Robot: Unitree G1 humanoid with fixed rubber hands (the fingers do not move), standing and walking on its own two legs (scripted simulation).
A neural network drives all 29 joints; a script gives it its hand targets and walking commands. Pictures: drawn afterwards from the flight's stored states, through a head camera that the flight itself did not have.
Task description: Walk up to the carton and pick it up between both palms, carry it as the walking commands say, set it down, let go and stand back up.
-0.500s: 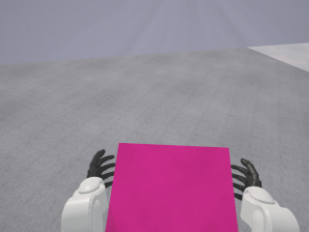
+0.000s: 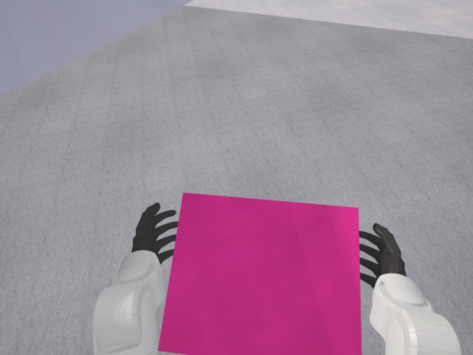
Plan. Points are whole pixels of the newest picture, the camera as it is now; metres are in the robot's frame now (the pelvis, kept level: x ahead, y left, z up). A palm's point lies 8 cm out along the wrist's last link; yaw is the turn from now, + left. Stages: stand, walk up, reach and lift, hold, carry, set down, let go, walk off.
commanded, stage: carry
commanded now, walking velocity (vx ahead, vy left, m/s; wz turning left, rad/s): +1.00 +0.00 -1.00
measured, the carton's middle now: (261, 273) +0.28 -0.03 -0.01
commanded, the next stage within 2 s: none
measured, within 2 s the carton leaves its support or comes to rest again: neither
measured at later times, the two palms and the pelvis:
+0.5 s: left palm (210, 96) +0.76 +0.05 +0.05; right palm (340, 117) +0.62 -0.26 +0.05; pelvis +0.46 -0.02 -0.03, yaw -25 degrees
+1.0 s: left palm (308, 30) +1.09 -0.29 +0.06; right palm (413, 49) +0.89 -0.56 +0.07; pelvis +0.81 -0.28 -0.01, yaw -43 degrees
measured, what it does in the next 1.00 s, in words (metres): walks ahead, turning right: right foot, then left foot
